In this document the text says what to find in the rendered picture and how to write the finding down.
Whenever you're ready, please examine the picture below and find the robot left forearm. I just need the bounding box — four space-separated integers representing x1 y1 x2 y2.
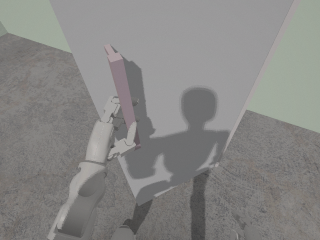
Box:
46 161 108 240

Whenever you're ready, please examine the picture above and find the fridge door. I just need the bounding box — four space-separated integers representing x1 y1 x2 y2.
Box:
49 0 293 206

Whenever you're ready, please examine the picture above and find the right robot hand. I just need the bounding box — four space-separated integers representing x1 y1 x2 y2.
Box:
227 209 262 240

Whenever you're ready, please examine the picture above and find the left robot thigh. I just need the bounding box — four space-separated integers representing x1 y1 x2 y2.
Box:
110 228 136 240

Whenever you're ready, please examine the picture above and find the left robot hand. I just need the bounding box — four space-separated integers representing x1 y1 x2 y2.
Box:
85 96 140 166

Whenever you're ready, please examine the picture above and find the handle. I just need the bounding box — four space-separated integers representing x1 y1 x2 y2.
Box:
104 44 141 151

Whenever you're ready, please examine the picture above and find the robot left shin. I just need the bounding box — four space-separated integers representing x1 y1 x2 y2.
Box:
119 225 130 229

